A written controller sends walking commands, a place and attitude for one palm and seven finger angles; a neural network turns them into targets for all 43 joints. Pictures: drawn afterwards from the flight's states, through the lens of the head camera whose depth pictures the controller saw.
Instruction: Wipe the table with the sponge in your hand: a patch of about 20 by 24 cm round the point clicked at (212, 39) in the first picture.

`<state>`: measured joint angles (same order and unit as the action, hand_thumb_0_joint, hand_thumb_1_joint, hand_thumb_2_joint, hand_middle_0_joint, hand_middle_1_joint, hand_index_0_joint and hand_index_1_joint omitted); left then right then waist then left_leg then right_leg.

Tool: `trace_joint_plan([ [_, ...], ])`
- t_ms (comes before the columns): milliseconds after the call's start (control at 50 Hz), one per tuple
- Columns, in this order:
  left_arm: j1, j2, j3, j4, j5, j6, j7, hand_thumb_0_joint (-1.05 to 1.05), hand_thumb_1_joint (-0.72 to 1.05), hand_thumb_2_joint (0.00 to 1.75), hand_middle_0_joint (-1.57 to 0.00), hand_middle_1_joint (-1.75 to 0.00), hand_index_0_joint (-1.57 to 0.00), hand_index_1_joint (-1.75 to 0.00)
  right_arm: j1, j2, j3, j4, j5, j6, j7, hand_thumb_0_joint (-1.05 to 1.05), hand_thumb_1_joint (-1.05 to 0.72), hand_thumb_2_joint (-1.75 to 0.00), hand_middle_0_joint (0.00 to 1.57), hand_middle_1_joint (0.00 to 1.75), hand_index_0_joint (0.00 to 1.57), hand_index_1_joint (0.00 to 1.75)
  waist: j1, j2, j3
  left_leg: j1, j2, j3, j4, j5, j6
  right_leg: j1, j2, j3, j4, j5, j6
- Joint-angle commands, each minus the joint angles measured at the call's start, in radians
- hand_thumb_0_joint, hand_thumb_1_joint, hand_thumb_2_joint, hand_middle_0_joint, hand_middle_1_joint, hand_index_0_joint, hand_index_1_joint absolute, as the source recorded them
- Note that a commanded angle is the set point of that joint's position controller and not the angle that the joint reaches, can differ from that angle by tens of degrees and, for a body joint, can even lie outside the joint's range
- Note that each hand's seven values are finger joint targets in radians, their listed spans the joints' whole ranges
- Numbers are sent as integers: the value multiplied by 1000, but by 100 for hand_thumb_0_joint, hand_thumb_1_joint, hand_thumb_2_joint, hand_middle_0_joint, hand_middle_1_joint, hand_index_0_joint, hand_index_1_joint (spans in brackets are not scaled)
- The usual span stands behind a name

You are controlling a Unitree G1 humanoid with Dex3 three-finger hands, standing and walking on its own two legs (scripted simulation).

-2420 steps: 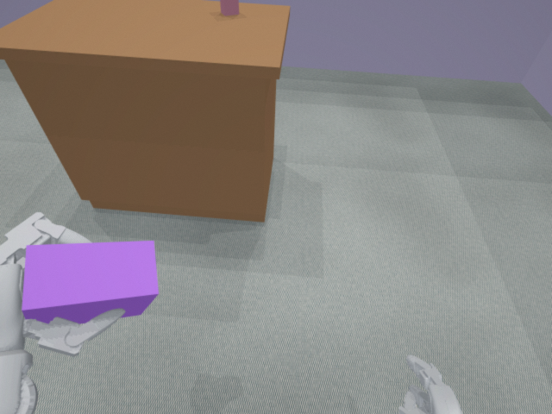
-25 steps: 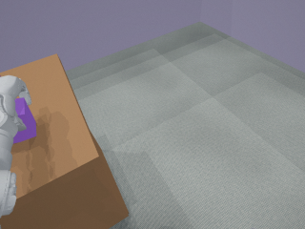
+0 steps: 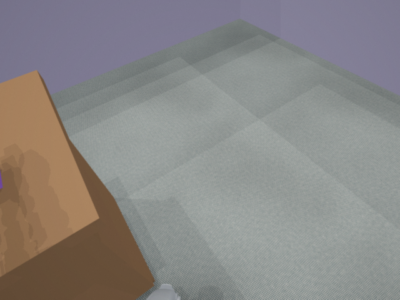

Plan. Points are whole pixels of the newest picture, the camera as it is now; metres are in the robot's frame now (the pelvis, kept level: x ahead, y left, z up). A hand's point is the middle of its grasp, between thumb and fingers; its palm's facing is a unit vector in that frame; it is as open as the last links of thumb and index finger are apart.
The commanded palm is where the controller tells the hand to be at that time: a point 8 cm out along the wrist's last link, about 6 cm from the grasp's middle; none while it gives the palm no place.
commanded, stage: wipe forward along the third lane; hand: left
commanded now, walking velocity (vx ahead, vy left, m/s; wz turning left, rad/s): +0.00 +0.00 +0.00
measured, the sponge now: out of the picture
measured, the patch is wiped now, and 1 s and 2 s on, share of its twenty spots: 0.80 0.85 0.85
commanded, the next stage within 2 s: bring the hand home and regain balance in 0.56 s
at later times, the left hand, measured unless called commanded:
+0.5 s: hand out of the picture +0.40 +0.40 +0.18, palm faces -0.21 -0.02 -0.98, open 9.7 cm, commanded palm +0.36 +0.45 +0.17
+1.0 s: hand (175, 91) +0.43 +0.01 +0.21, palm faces +0.34 -0.69 -0.64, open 9.5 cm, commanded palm +0.30 +0.21 +0.21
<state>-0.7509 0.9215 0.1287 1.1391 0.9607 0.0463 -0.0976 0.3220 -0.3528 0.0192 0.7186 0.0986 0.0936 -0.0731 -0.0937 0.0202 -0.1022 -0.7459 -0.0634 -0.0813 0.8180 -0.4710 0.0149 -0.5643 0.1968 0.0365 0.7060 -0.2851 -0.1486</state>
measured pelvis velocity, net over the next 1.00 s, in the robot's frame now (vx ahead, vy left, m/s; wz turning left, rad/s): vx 0.09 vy -0.14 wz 0.09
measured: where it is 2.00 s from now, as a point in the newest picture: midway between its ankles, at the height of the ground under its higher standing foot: outside the picture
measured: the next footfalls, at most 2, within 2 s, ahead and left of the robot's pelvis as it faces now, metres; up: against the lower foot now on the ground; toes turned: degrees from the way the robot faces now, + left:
left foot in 0.82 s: +0.00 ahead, +0.25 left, +0.01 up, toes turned +0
right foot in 0.90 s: +0.17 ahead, -0.20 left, +0.00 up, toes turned +11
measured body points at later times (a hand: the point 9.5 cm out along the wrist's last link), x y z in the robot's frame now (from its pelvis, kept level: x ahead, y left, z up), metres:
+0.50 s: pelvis +0.04 -0.04 +0.01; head +0.15 -0.12 +0.44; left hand +0.40 +0.39 +0.23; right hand +0.15 -0.33 -0.16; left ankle +0.10 +0.21 -0.60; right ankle +0.03 +0.03 -0.71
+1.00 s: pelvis +0.09 -0.14 -0.08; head +0.15 -0.34 +0.31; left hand +0.40 +0.04 +0.25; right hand +0.22 -0.41 -0.31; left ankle -0.02 +0.10 -0.65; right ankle +0.13 -0.21 -0.71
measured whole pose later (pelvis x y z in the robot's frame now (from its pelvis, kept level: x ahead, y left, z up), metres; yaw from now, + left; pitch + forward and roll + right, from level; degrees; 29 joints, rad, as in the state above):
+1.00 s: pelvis +0.09 -0.14 -0.08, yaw +5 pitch +0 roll +4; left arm -0.11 0.45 0.45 -0.12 -0.17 -0.13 0.03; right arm 0.16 -0.48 -0.13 0.58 0.09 0.16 -0.04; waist -0.15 0.42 0.18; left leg -0.49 0.03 -0.21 1.44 -0.60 -0.04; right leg -0.69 0.08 0.06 1.33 -0.62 -0.07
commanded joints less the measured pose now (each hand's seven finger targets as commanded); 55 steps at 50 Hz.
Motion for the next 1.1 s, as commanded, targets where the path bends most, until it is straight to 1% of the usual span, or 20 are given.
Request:
trace_joint_plan([
  [0,-259,395,91,-148,8,-8,44,0,10,130,-120,-160,-120,-160,-2,-143,-45,-109,-4,-21,-2,0,-90,-90,20,30,20,30,22,-33,-210,-206,14,-22,42,15,-5,389,-313,463,-188,101,209],
  [60,-209,400,115,-165,-15,-9,30,0,10,130,-120,-160,-120,-160,-15,-144,-45,-122,-6,-9,1,0,-90,-90,20,30,20,30,32,-59,-199,-241,11,-38,83,-33,-16,429,-339,480,-156,307,284],
  [140,-159,424,155,-214,-22,-27,10,0,10,130,-120,-160,-120,-160,-24,-147,-43,-138,-5,13,1,0,-90,-90,20,30,20,30,31,-26,-226,-232,0,-35,120,-13,-11,464,-336,444,-95,549,222],
  [200,-125,434,176,-230,-56,-43,-8,0,10,130,-120,-160,-120,-160,-40,-154,-38,-141,-12,21,-4,0,-90,-90,20,30,20,30,13,-84,-213,-300,-7,-43,187,-83,-28,514,-386,477,-66,709,361],
  [260,-85,488,252,-283,-55,-74,-12,0,10,130,-120,-160,-120,-160,-49,-150,-42,-163,-14,39,-5,0,-90,-90,20,30,20,30,38,4,-281,-237,-13,-27,206,-33,-15,500,-358,405,-32,752,245],
  [640,41,684,458,-324,-219,-224,-34,0,10,130,-120,-160,-120,-160,-123,-205,-34,-200,-57,103,-41,0,-90,-90,20,30,20,30,46,-42,-285,-334,-37,47,572,-141,-80,576,-468,509,-44,983,327],
  [660,-547,-224,-29,-948,-905,-207,-16,0,10,130,-120,-160,-120,-160,-229,58,-83,-353,3,35,-12,0,-90,-90,20,30,20,30,-44,218,-494,287,-110,221,432,-33,-28,647,-292,163,-52,1230,475],
  [680,-520,-114,65,-1128,-963,-226,9,0,10,130,-120,-160,-120,-160,-245,14,-55,-373,-2,-45,6,0,-90,-90,20,30,20,30,-57,197,-462,420,-57,247,289,43,27,547,-228,188,105,1407,513],
  [720,130,14,329,-904,-993,-146,63,0,10,130,-120,-160,-120,-160,-146,-92,-99,-343,-10,-52,44,0,-90,-90,20,30,20,30,-3,51,-456,623,155,16,19,232,117,302,-227,200,601,1243,437],
  [760,472,145,644,-1124,-1024,-157,141,0,10,130,-120,-160,-120,-160,-165,-133,-121,-386,-64,-10,29,0,-90,-90,20,30,20,30,78,298,-297,527,506,-565,-216,566,300,-108,-125,379,1254,-592,176],
  [780,559,297,826,-1116,-1020,-186,190,0,10,130,-120,-160,-120,-160,-157,-165,-137,-330,-65,-22,-7,0,-90,-90,20,30,20,30,82,228,-105,535,569,-539,-202,612,291,-336,-220,511,1165,-715,152],
  [800,557,96,718,-1189,-1074,-206,205,0,10,130,-120,-160,-120,-160,-152,-131,-117,-243,-55,-27,-7,0,-90,-90,20,30,20,30,44,191,116,564,527,-285,-170,696,154,-479,-249,484,883,-814,119],
  [820,598,106,770,-1213,-1098,-235,221,0,10,130,-120,-160,-120,-160,-138,-195,-151,-234,-44,-27,-6,0,-90,-90,20,30,20,30,116,140,186,347,417,-117,-153,629,-197,-276,-328,418,302,-651,53],
  [840,733,25,716,-1099,-1085,-261,188,0,10,130,-120,-160,-120,-160,-122,-181,-163,-266,-56,6,-15,0,-90,-90,20,30,20,30,180,-56,185,72,260,4,87,238,-251,138,-326,278,-153,-12,81],
  [860,742,49,705,-1152,-1122,-225,185,0,10,130,-120,-160,-120,-160,-83,-125,-133,-228,-27,25,-4,0,-90,-90,20,30,20,30,163,-376,-87,93,130,102,398,-141,-95,465,-177,74,-118,547,176],
  [880,846,-8,609,-1107,-1156,-155,179,0,10,130,-120,-160,-120,-160,-144,-79,-111,-276,23,24,13,0,-90,-90,20,30,20,30,149,-594,-208,14,36,66,733,-284,-67,614,-282,282,-121,786,194],
  [900,833,-128,487,-1119,-1151,-111,159,0,10,130,-120,-160,-120,-160,-137,-60,-116,-325,21,20,51,0,-90,-90,20,30,20,30,91,-477,-268,51,36,-67,816,-245,112,554,-412,357,-160,723,201],
  [940,723,24,698,-1370,-1174,-167,187,0,10,130,-120,-160,-120,-160,-134,-72,-108,-371,9,13,59,0,-90,-90,20,30,20,30,79,-444,-236,8,35,-143,786,-105,-64,516,-360,478,-169,582,190],
  [1020,836,-46,744,-1450,-1208,-222,224,0,10,130,-120,-160,-120,-160,-166,-86,-99,-348,-13,40,63,0,-90,-90,20,30,20,30,78,-720,-188,105,27,-64,466,40,-60,508,-290,245,-119,655,189],
  [1080,867,-156,664,-1520,-1176,-247,229,0,10,130,-120,-160,-120,-160,-207,-60,-107,-361,-16,37,59,0,-90,-90,20,30,20,30,73,-245,-178,352,22,52,233,102,-16,438,-330,238,-203,699,316],
])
